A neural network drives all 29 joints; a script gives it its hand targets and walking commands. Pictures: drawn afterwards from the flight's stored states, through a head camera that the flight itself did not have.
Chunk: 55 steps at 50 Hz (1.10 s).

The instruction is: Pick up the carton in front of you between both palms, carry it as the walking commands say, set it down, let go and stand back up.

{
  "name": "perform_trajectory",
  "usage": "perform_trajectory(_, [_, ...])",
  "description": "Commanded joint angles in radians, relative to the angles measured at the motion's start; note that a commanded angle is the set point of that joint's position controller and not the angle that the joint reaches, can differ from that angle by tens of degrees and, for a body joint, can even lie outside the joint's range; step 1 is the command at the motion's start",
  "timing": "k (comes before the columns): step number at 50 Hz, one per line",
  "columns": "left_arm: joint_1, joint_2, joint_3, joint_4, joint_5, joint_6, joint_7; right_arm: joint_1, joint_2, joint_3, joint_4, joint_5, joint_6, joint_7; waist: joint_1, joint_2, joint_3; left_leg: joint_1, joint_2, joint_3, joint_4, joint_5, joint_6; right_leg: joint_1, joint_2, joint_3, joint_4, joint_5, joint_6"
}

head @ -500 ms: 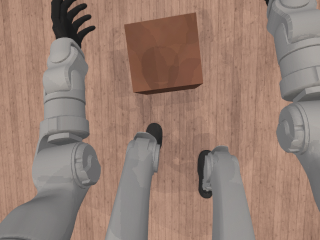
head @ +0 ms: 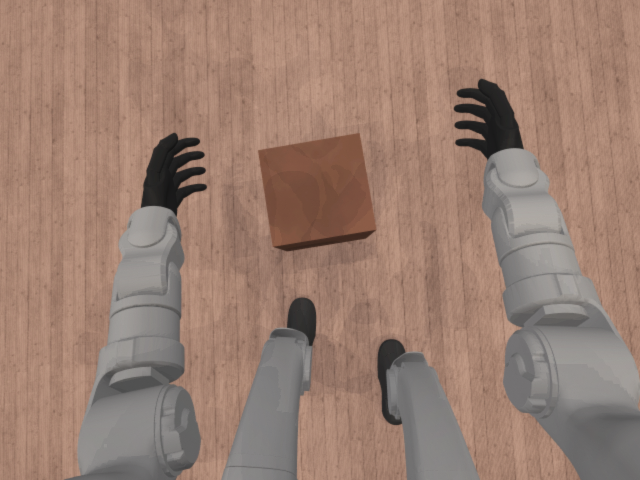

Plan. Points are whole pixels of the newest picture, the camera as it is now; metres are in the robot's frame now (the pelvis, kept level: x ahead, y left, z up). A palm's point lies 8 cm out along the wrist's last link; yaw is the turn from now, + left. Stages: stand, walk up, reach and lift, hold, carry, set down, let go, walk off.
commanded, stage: let go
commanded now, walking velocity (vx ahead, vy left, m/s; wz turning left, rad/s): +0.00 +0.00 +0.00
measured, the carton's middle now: (318, 200) +0.48 +0.10 -0.55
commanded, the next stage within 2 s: stand in 1.18 s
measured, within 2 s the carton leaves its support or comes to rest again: neither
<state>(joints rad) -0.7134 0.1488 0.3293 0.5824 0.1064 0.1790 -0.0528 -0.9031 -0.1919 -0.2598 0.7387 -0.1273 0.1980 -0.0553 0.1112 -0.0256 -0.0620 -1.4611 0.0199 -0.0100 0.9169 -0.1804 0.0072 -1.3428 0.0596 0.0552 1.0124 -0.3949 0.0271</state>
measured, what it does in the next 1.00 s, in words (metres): rises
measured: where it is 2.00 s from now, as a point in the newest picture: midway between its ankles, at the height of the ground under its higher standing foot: (346, 373)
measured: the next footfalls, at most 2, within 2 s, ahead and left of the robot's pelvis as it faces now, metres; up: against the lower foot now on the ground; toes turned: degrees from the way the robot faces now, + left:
none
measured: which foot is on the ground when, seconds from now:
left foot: down 0.00-1.00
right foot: down 0.00-1.00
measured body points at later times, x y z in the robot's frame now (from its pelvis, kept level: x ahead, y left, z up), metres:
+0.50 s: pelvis +0.06 +0.01 +0.08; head +0.18 +0.02 +0.52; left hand +0.24 +0.26 +0.00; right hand +0.34 -0.19 -0.01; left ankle +0.10 +0.12 -0.64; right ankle +0.02 -0.13 -0.64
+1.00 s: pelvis +0.08 -0.02 +0.10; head +0.10 -0.02 +0.55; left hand +0.24 +0.22 +0.02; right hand +0.26 -0.25 +0.02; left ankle +0.10 +0.12 -0.64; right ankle +0.02 -0.13 -0.64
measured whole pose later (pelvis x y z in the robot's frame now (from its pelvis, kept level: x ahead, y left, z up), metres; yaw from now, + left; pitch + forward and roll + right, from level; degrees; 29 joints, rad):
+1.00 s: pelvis +0.08 -0.02 +0.10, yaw +3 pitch -3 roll +2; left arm 0.23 0.22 0.04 0.40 0.03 0.15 -0.05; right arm 0.22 -0.21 -0.03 0.46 0.01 0.08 0.05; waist 0.00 -0.04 0.08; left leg -0.19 -0.01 -0.01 0.43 -0.19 -0.02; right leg -0.05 0.01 0.05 0.46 -0.36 -0.02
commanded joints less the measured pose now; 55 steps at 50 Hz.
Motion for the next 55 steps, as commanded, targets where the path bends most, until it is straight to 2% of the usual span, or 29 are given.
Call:
perform_trajectory(1, [0.009, 0.145, -0.037, -0.152, -0.002, -0.033, -0.035, -0.059, -0.043, 0.002, -0.214, -0.001, -0.04, -0.034, 0.037, -0.022, -0.907, 1.001, -0.056, 0.041, -0.01, 0.415, -0.008, 0.261, 0.042, -0.064, -0.189, 0.252, 0.018])
perform_trajectory(5, [0.178, 0.138, -0.097, -0.158, -0.034, -0.054, -0.056, 0.117, -0.027, 0.018, -0.255, 0.008, -0.07, -0.028, 0.02, -0.005, -0.739, 1.111, -0.041, 0.012, -0.087, 0.309, -0.011, 0.279, 0.032, -0.074, -0.272, 0.109, 0.008])
perform_trajectory(9, [0.348, 0.125, -0.156, -0.169, -0.07, -0.088, -0.057, 0.29, -0.035, 0.033, -0.237, 0.024, -0.114, -0.005, 0.0, 0.016, -0.615, 1.222, -0.029, -0.032, -0.157, 0.254, -0.02, 0.319, 0.021, -0.07, -0.328, 0.058, -0.006])
perform_trajectory(14, [0.535, 0.112, -0.214, -0.219, -0.097, -0.128, -0.034, 0.489, -0.047, 0.054, -0.209, 0.045, -0.163, 0.023, -0.013, 0.06, -0.497, 1.35, -0.018, -0.066, -0.223, 0.284, -0.034, 0.395, 0.015, -0.062, -0.386, 0.057, -0.025])
perform_trajectory(19, [0.721, 0.118, -0.254, -0.281, -0.107, -0.155, -0.012, 0.683, -0.064, 0.068, -0.218, 0.063, -0.196, 0.045, -0.021, 0.094, -0.4, 1.455, -0.012, -0.064, -0.283, 0.372, -0.041, 0.535, 0.011, -0.056, -0.46, 0.094, -0.037])
perform_trajectory(22, [0.815, 0.121, -0.275, -0.309, -0.115, -0.164, -0.005, 0.784, -0.071, 0.082, -0.241, 0.071, -0.211, 0.054, -0.031, 0.088, -0.329, 1.491, -0.016, -0.054, -0.323, 0.401, -0.045, 0.638, 0.005, -0.052, -0.512, 0.123, -0.04])
perform_trajectory(24, [0.853, 0.128, -0.283, -0.318, -0.12, -0.166, -0.005, 0.834, -0.072, 0.096, -0.261, 0.074, -0.217, 0.06, -0.041, 0.064, -0.269, 1.487, -0.025, -0.04, -0.355, 0.372, -0.046, 0.721, -0.003, -0.049, -0.546, 0.144, -0.038])
perform_trajectory(29, [0.903, 0.147, -0.284, -0.312, -0.125, -0.161, -0.014, 0.937, -0.068, 0.137, -0.305, 0.081, -0.212, 0.071, -0.07, -0.02, -0.12, 1.505, -0.056, -0.013, -0.423, 0.276, -0.038, 0.864, -0.034, -0.033, -0.629, 0.197, -0.033])
perform_trajectory(33, [0.923, 0.163, -0.269, -0.285, -0.121, -0.145, -0.018, 1.01, -0.071, 0.163, -0.337, 0.096, -0.195, 0.083, -0.09, -0.054, -0.032, 1.564, -0.074, -0.003, -0.448, 0.262, -0.031, 0.897, -0.056, -0.019, -0.68, 0.24, -0.03])
perform_trajectory(41, [0.949, 0.173, -0.244, -0.263, -0.093, -0.096, -0.013, 1.069, -0.081, 0.201, -0.388, 0.128, -0.141, 0.115, -0.091, -0.011, 0.067, 1.615, -0.089, 0.011, -0.471, 0.261, -0.021, 0.956, -0.07, -0.003, -0.716, 0.313, -0.019])
perform_trajectory(46, [0.94, 0.175, -0.238, -0.26, -0.084, -0.076, -0.013, 1.062, -0.089, 0.205, -0.4, 0.131, -0.118, 0.119, -0.086, -0.007, 0.089, 1.612, -0.089, 0.017, -0.467, 0.259, -0.017, 0.981, -0.067, 0.001, -0.708, 0.343, -0.01])
perform_trajectory(47, [0.937, 0.174, -0.238, -0.261, -0.084, -0.074, -0.014, 1.062, -0.09, 0.204, -0.4, 0.129, -0.115, 0.119, -0.088, -0.01, 0.089, 1.615, -0.089, 0.017, -0.466, 0.261, -0.016, 0.984, -0.066, 0.001, -0.706, 0.352, -0.008])
perform_trajectory(48, [0.924, 0.213, -0.235, -0.288, -0.062, -0.028, 0.01, 1.119, -0.085, 0.217, -0.334, 0.14, -0.139, 0.099, -0.086, 0.008, 0.041, 1.56, -0.112, 0.026, -0.437, 0.239, -0.026, 1.059, -0.059, -0.003, -0.656, 0.46, 0.003])
perform_trajectory(49, [0.94, 0.205, -0.244, -0.276, -0.071, -0.018, 0.02, 1.102, -0.093, 0.212, -0.358, 0.139, -0.143, 0.09, -0.101, -0.016, 0.028, 1.539, -0.113, 0.026, -0.434, 0.231, -0.022, 1.068, -0.055, -0.002, -0.638, 0.5, 0.011])
perform_trajectory(55, [0.931, 0.194, -0.26, -0.282, -0.095, 0.0, 0.035, 1.096, -0.105, 0.213, -0.354, 0.135, -0.14, 0.074, -0.1, -0.028, 0.041, 1.51, -0.106, 0.024, -0.428, 0.252, -0.022, 1.048, -0.046, -0.011, -0.623, 0.498, 0.011])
